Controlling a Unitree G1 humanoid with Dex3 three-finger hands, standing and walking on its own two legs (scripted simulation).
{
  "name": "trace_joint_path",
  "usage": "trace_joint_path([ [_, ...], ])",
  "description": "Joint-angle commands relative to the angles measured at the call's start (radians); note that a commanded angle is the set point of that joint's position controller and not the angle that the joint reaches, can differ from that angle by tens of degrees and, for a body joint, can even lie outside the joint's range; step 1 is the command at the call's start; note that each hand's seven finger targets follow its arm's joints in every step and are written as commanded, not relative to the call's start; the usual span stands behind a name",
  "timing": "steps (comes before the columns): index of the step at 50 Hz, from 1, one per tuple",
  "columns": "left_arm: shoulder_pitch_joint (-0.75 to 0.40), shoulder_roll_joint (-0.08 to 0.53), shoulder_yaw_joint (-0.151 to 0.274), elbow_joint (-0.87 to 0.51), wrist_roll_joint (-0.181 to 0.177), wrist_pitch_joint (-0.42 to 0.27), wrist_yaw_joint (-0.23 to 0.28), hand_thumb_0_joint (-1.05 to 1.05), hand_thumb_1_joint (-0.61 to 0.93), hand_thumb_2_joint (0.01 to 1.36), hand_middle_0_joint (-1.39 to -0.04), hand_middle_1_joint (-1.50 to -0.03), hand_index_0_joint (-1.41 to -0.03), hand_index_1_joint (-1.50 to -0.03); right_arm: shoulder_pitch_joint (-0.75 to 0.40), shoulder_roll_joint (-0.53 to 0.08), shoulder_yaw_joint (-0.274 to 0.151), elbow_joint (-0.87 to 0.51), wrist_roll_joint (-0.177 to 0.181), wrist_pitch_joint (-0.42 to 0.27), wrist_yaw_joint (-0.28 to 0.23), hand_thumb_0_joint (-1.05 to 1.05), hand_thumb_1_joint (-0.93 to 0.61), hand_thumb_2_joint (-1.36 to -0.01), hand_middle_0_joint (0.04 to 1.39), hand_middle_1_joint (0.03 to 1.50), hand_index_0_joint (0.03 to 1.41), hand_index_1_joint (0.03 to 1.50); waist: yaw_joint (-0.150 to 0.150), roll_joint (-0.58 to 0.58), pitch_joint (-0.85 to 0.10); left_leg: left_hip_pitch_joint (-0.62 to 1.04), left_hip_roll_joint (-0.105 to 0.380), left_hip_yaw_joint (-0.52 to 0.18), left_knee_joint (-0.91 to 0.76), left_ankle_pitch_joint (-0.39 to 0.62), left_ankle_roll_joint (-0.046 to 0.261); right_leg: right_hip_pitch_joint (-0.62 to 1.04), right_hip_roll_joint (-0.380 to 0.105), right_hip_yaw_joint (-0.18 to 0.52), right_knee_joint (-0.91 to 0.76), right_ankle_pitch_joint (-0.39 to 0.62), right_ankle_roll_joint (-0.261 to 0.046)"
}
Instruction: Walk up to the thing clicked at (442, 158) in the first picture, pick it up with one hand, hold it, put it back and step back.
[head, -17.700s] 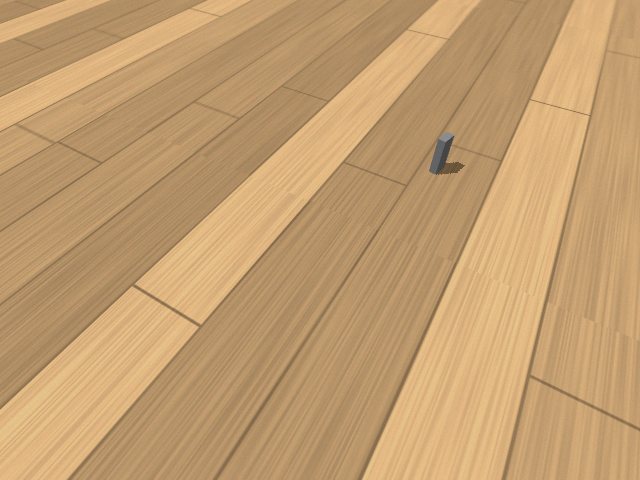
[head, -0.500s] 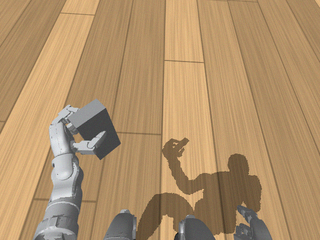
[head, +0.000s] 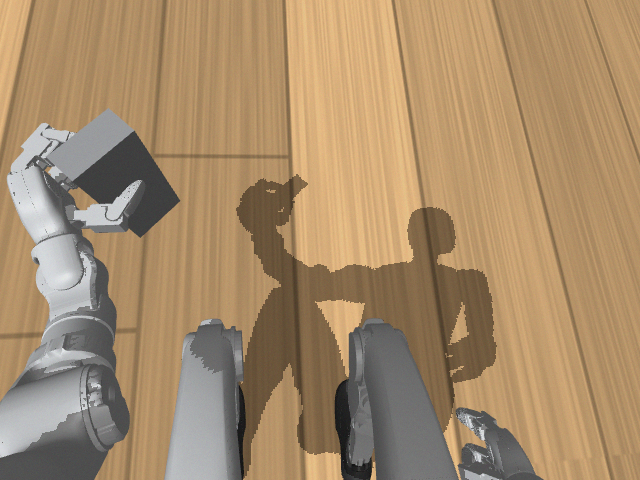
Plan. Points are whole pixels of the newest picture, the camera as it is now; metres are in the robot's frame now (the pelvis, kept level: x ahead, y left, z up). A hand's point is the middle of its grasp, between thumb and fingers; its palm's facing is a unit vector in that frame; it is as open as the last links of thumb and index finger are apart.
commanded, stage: crouch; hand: left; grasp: from the side
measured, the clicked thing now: (126, 183) +0.46 +0.24 -0.05
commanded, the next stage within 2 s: lower in 1.10 s
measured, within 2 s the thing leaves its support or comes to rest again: neither
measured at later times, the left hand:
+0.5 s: hand (132, 207) +0.48 +0.28 -0.19, palm faces +0.41 -0.91 -0.03, open 8.7 cm
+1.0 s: hand (141, 217) +0.49 +0.29 -0.26, palm faces +0.37 -0.93 -0.06, open 8.7 cm
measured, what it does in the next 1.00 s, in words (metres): lowers itself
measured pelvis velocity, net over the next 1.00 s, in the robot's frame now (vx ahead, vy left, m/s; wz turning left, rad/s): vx -0.03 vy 0.01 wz -0.13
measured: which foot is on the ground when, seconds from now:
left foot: down 0.00-1.00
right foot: down 0.00-1.00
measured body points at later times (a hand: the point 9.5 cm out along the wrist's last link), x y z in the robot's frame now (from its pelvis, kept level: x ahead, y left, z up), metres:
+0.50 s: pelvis -0.03 +0.00 -0.14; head +0.20 +0.06 +0.24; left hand +0.45 +0.33 -0.19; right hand +0.04 -0.28 -0.26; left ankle +0.07 +0.13 -0.46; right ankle +0.07 -0.13 -0.46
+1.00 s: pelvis -0.03 +0.01 -0.19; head +0.22 +0.08 +0.18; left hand +0.46 +0.34 -0.26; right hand +0.03 -0.28 -0.28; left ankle +0.07 +0.13 -0.46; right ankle +0.07 -0.13 -0.46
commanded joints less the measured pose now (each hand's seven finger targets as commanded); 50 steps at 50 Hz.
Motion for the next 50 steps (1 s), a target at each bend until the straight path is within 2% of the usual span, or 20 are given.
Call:
trace_joint_path([
  [1,-0.344,0.247,0.052,-0.132,0.008,-0.086,-0.015,0.000,0.233,1.431,-1.344,-1.543,-1.354,-1.554,0.132,-0.212,-0.059,-0.052,-0.007,-0.016,-0.005,0.000,-0.885,-0.904,0.199,0.299,0.199,0.299,-0.015,0.154,-0.607,0.403,-0.029,0.012,-0.118,0.231,0.025,0.161,0.030,-0.028,-0.095,0.219,-0.047],
  [5,-0.410,0.319,0.080,-0.110,0.026,-0.095,-0.024,0.000,0.215,1.455,-1.347,-1.557,-1.354,-1.574,0.119,-0.218,-0.042,-0.046,-0.014,-0.008,-0.002,0.000,-0.895,-0.908,0.199,0.300,0.199,0.299,-0.027,0.187,-0.594,0.319,-0.027,0.017,-0.054,0.170,0.024,0.094,0.033,-0.037,-0.021,0.169,-0.048],
  [7,-0.432,0.406,0.137,-0.126,0.028,-0.100,-0.023,0.000,0.207,1.444,-1.328,-1.542,-1.334,-1.559,0.122,-0.230,-0.038,-0.038,-0.017,-0.001,-0.004,0.000,-0.897,-0.908,0.199,0.300,0.199,0.299,-0.018,0.197,-0.639,0.299,-0.027,0.022,-0.017,0.164,0.025,0.096,0.035,-0.036,0.014,0.166,-0.045],
  [12,-0.489,0.408,0.128,-0.065,0.034,-0.082,-0.044,0.000,0.162,1.402,-1.307,-1.515,-1.316,-1.530,0.121,-0.242,-0.015,-0.024,-0.031,0.009,-0.007,0.000,-0.902,-0.908,0.199,0.300,0.199,0.300,-0.070,0.200,-0.576,0.190,-0.022,0.026,0.073,0.114,0.030,0.036,0.038,-0.047,0.077,0.142,-0.036],
  [13,-0.485,0.452,0.147,-0.059,0.037,-0.078,-0.045,0.000,0.140,1.387,-1.303,-1.506,-1.311,-1.522,0.118,-0.249,-0.011,-0.029,-0.033,0.012,-0.009,0.000,-0.900,-0.907,0.199,0.300,0.199,0.300,-0.065,0.200,-0.576,0.150,-0.024,0.031,0.090,0.094,0.030,0.050,0.040,-0.044,0.083,0.129,-0.034],
  [15,-0.488,0.470,0.143,-0.054,0.045,-0.070,-0.055,0.000,0.146,1.360,-1.290,-1.491,-1.302,-1.502,0.112,-0.255,-0.003,-0.033,-0.038,0.016,-0.011,0.000,-0.894,-0.905,0.199,0.300,0.199,0.300,-0.066,0.212,-0.558,0.126,-0.022,0.030,0.107,0.062,0.029,0.030,0.042,-0.057,0.106,0.106,-0.034],
  [18,-0.479,0.480,0.150,-0.038,0.045,-0.055,-0.072,0.000,0.195,1.362,-1.272,-1.486,-1.287,-1.493,0.117,-0.272,0.013,-0.034,-0.045,0.024,-0.009,0.000,-0.888,-0.903,0.199,0.300,0.200,0.300,-0.075,0.230,-0.556,0.127,-0.019,0.014,0.145,0.094,0.026,-0.006,0.044,-0.076,0.156,0.134,-0.034],
  [23,-0.482,0.535,0.182,-0.031,0.031,-0.042,-0.077,0.000,0.221,1.363,-1.265,-1.489,-1.285,-1.490,0.105,-0.282,0.041,-0.040,-0.054,0.032,-0.014,0.000,-0.876,-0.900,0.200,0.300,0.200,0.300,-0.081,0.191,-0.517,0.022,-0.019,0.010,0.217,0.073,0.034,-0.002,0.053,-0.081,0.188,0.131,-0.027],
  [25,-0.487,0.561,0.194,-0.054,0.033,-0.044,-0.078,0.000,0.246,1.362,-1.258,-1.483,-1.279,-1.482,0.107,-0.290,0.050,-0.040,-0.061,0.037,-0.013,0.000,-0.875,-0.900,0.199,0.300,0.200,0.300,-0.084,0.224,-0.513,0.016,-0.017,0.002,0.236,0.096,0.031,-0.003,0.054,-0.088,0.217,0.156,-0.027],
  [26,-0.460,0.561,0.202,-0.042,0.039,-0.039,-0.079,0.000,0.278,1.352,-1.250,-1.473,-1.272,-1.471,0.105,-0.296,0.051,-0.040,-0.065,0.038,-0.011,0.000,-0.874,-0.899,0.199,0.300,0.200,0.300,-0.078,0.234,-0.508,0.031,-0.016,-0.006,0.236,0.103,0.029,-0.027,0.054,-0.097,0.232,0.157,-0.030],
  [28,-0.455,0.543,0.181,-0.034,0.051,-0.031,-0.082,0.000,0.309,1.382,-1.272,-1.505,-1.297,-1.500,0.111,-0.301,0.058,-0.037,-0.071,0.045,-0.009,0.000,-0.869,-0.898,0.200,0.300,0.200,0.300,-0.099,0.245,-0.483,0.034,-0.013,-0.015,0.251,0.119,0.027,-0.043,0.056,-0.106,0.243,0.172,-0.030],
  [32,-0.460,0.593,0.206,-0.082,0.049,-0.030,-0.083,0.000,0.323,1.386,-1.264,-1.506,-1.290,-1.500,0.110,-0.323,0.070,-0.034,-0.079,0.058,-0.003,0.000,-0.868,-0.897,0.199,0.300,0.200,0.300,-0.093,0.301,-0.481,0.072,-0.008,-0.036,0.267,0.156,0.018,-0.085,0.057,-0.123,0.285,0.193,-0.036],
  [36,-0.466,0.567,0.175,-0.086,0.055,-0.026,-0.091,0.000,0.326,1.380,-1.262,-1.504,-1.289,-1.496,0.105,-0.329,0.082,-0.032,-0.090,0.068,0.002,0.000,-0.869,-0.897,0.200,0.300,0.200,0.300,-0.129,0.303,-0.437,0.038,-0.005,-0.048,0.293,0.143,0.018,-0.104,0.059,-0.136,0.305,0.196,-0.035],
  [38,-0.437,0.616,0.213,-0.087,0.048,-0.025,-0.089,0.000,0.325,1.388,-1.277,-1.519,-1.305,-1.510,0.102,-0.337,0.091,-0.038,-0.092,0.071,0.003,0.000,-0.869,-0.897,0.200,0.300,0.200,0.300,-0.112,0.286,-0.444,0.021,-0.005,-0.046,0.309,0.146,0.020,-0.081,0.063,-0.137,0.307,0.199,-0.032],
  [41,-0.430,0.619,0.206,-0.083,0.052,-0.024,-0.093,0.000,0.326,1.395,-1.285,-1.529,-1.313,-1.519,0.100,-0.344,0.098,-0.039,-0.100,0.078,0.007,0.000,-0.867,-0.896,0.200,0.300,0.200,0.300,-0.127,0.291,-0.430,-0.002,-0.004,-0.048,0.328,0.137,0.020,-0.069,0.065,-0.142,0.315,0.198,-0.030],
  [42,-0.447,0.605,0.185,-0.085,0.051,-0.023,-0.095,0.000,0.309,1.398,-1.290,-1.535,-1.319,-1.526,0.089,-0.347,0.101,-0.041,-0.102,0.078,0.007,0.000,-0.869,-0.897,0.200,0.300,0.200,0.300,-0.132,0.284,-0.417,-0.014,-0.002,-0.050,0.331,0.115,0.021,-0.082,0.066,-0.144,0.316,0.183,-0.029],
  [46,-0.431,0.636,0.199,-0.088,0.048,-0.028,-0.101,0.000,0.334,1.416,-1.311,-1.559,-1.342,-1.548,0.084,-0.363,0.113,-0.047,-0.107,0.082,0.008,0.000,-0.866,-0.896,0.200,0.300,0.200,0.300,-0.137,0.300,-0.410,-0.004,-0.001,-0.059,0.350,0.124,0.020,-0.084,0.067,-0.154,0.332,0.193,-0.029],
  [48,-0.407,0.655,0.213,-0.083,0.051,-0.026,-0.104,0.000,0.353,1.417,-1.332,-1.571,-1.363,-1.558,0.076,-0.368,0.117,-0.052,-0.109,0.083,0.011,0.000,-0.867,-0.895,0.200,0.300,0.200,0.300,-0.126,0.302,-0.404,-0.001,0.000,-0.063,0.349,0.132,0.017,-0.097,0.068,-0.159,0.341,0.195,-0.032],
  [49,-0.413,0.635,0.199,-0.066,0.047,-0.026,-0.107,0.000,0.347,1.423,-1.342,-1.579,-1.372,-1.567,0.075,-0.370,0.121,-0.054,-0.110,0.085,0.011,0.000,-0.871,-0.896,0.200,0.300,0.200,0.300,-0.144,0.305,-0.394,-0.002,0.001,-0.067,0.357,0.130,0.017,-0.100,0.069,-0.163,0.345,0.196,-0.031],
  [50,-0.412,0.653,0.213,-0.084,0.046,-0.028,-0.104,0.000,0.338,1.435,-1.340,-1.584,-1.369,-1.574,0.079,-0.373,0.122,-0.057,-0.110,0.087,0.011,0.000,-0.867,-0.896,0.200,0.300,0.200,0.300,-0.136,0.302,-0.395,-0.017,-0.001,-0.066,0.356,0.128,0.017,-0.088,0.069,-0.162,0.342,0.197,-0.031],
])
